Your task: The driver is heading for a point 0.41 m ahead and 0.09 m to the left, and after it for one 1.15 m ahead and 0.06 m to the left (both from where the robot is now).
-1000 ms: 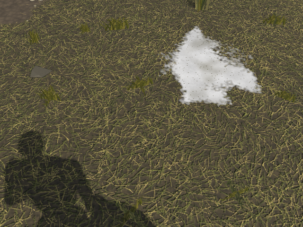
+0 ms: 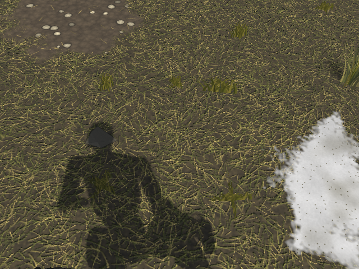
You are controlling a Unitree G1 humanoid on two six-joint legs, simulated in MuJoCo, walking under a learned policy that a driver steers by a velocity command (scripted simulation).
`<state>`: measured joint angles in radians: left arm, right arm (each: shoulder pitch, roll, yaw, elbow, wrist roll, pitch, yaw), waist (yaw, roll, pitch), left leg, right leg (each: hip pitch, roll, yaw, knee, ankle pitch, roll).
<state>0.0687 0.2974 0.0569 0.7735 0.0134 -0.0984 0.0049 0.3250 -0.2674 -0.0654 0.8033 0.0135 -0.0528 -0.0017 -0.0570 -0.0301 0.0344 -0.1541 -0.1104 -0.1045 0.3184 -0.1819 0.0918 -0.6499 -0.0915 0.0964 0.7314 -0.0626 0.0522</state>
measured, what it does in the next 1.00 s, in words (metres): walks ahead, turning left: right foot, then left foot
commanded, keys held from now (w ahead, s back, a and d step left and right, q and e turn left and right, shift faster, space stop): w+q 0.36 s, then q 0.36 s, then e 0.28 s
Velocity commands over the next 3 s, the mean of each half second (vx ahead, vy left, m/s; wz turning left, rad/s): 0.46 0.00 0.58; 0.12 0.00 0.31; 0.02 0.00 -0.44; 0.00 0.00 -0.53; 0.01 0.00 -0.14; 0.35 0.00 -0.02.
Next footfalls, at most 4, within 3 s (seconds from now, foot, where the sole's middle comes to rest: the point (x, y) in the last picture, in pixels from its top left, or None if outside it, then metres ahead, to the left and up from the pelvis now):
0.18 right None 0.30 -0.14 -0.78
0.66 left None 0.45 0.16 -0.79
1.04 right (191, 257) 0.51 -0.07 -0.79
1.36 left None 0.44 0.17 -0.79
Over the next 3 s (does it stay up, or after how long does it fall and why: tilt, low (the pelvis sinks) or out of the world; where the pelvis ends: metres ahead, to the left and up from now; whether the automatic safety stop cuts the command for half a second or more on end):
stays up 0.62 0.00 -0.01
